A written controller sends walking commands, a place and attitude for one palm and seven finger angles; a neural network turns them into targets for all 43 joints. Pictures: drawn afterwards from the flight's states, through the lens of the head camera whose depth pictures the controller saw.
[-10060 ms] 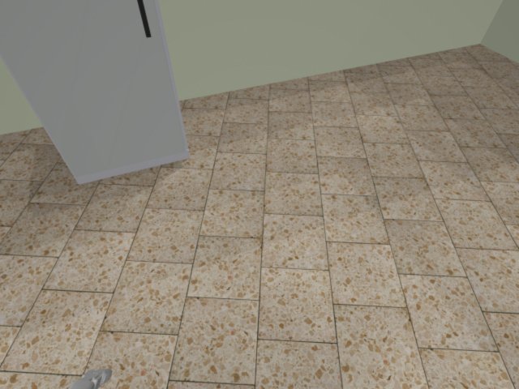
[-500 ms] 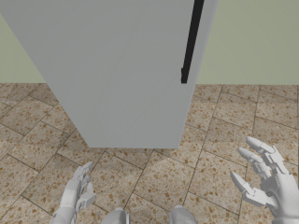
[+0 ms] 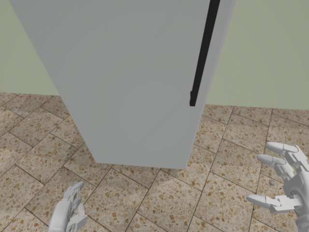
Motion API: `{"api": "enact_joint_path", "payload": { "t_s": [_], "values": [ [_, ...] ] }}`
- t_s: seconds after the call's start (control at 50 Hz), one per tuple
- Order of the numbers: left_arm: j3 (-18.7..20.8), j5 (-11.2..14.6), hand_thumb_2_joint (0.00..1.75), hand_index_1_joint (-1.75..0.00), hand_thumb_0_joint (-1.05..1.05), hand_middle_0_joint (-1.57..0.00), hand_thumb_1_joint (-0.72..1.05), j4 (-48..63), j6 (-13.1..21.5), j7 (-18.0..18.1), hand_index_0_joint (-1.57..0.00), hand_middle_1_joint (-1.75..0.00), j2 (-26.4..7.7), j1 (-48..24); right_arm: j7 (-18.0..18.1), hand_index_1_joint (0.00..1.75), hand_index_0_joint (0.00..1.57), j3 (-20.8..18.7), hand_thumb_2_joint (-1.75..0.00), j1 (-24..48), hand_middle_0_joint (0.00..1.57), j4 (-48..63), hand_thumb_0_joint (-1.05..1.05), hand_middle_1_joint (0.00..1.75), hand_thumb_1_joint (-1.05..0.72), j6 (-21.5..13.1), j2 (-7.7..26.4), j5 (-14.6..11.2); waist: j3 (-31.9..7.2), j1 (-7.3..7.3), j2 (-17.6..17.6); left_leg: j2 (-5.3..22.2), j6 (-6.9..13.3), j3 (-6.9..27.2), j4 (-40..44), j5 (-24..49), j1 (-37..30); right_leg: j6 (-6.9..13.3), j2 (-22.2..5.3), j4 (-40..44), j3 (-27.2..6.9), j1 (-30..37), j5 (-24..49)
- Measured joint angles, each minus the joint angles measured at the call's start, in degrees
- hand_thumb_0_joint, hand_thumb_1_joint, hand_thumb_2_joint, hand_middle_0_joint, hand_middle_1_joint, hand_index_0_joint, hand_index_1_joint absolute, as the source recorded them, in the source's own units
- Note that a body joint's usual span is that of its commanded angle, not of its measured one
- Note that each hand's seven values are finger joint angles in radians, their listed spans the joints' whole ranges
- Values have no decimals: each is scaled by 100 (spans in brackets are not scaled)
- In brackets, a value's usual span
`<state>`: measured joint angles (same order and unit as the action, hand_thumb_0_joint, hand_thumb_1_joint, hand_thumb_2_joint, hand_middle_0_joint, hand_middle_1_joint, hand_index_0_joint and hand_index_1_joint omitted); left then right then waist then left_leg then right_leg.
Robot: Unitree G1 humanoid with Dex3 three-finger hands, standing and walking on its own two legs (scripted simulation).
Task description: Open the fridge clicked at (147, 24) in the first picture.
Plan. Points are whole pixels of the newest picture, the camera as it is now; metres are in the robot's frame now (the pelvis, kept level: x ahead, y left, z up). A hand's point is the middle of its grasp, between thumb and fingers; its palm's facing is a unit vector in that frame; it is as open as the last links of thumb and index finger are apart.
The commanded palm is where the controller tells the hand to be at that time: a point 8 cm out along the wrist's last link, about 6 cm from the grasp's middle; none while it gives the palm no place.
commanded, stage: raise the hand to about handle height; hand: right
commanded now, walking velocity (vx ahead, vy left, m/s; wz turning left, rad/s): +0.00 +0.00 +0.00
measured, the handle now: (204, 41) +0.54 -0.11 +0.23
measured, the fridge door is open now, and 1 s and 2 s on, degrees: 0 0 0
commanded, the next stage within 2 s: move the hooked fingers beside the handle in 1.00 s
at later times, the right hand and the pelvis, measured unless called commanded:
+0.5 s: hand (296, 152) +0.27 -0.27 +0.14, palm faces +0.11 +0.99 -0.04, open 13.9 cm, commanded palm +0.24 -0.31 +0.14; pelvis +0.00 +0.01 +0.02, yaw +0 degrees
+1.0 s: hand (292, 151) +0.27 -0.26 +0.14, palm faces +0.10 +0.99 -0.04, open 14.0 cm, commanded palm +0.24 -0.30 +0.14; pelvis +0.00 +0.01 +0.03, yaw +0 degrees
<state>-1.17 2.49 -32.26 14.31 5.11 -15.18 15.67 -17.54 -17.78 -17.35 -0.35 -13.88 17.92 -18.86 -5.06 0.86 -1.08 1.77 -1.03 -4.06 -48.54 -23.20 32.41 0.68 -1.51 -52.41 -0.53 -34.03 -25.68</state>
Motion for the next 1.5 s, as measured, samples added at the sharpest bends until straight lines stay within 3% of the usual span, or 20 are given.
{"api": "enact_joint_path", "payload": {
  "t_s": [0.28,0.56,0.84,1.12,1.26,1.5],
  "values": [
    [-237,32,90,-30,2,-20,90,-11,-47,79,-21,-30,79,-126,-440,117,30,-410,-32,962,30,-693,-1,118,45,624,284,-122,98,167,-97,-15,27,-40,570,216,-632,-31,6,580,-26,623,237],
    [-246,95,90,-30,2,-20,90,-171,-77,194,-21,-30,-31,-20,-712,120,30,-774,-30,1870,30,-1458,-2,120,50,1007,613,-141,237,127,-135,-41,67,-1,1023,442,-1064,-69,-5,1118,23,1115,497],
    [-168,76,90,-30,2,-20,91,-168,-64,173,-21,-30,-54,23,-638,120,30,-753,-30,1739,30,-1400,-2,120,50,895,427,-65,287,117,-84,-69,93,56,1112,504,-1137,-93,-30,1278,81,1248,575],
    [-233,86,90,-30,2,-20,90,-165,-48,203,-21,-30,-6,-65,-734,120,30,-733,-30,1841,30,-1563,-2,120,50,941,473,-99,293,157,-132,-58,94,42,1131,537,-1157,-95,-17,1305,64,1262,621],
    [-236,103,90,-30,2,-20,90,-227,-46,273,-21,-30,-40,-92,-620,120,30,-542,-30,2384,30,-1954,-2,121,50,935,434,46,377,175,-114,-31,92,-21,1075,536,-1085,-91,10,1225,-2,1149,633],
    [-224,69,90,-30,2,-20,90,-201,-211,150,-21,-30,13,-17,-293,120,30,-377,-30,2832,30,-2244,-2,120,50,897,339,228,300,-13,-56,-40,77,125,1072,554,-946,-77,1,1308,142,1110,642]
  ]
}}
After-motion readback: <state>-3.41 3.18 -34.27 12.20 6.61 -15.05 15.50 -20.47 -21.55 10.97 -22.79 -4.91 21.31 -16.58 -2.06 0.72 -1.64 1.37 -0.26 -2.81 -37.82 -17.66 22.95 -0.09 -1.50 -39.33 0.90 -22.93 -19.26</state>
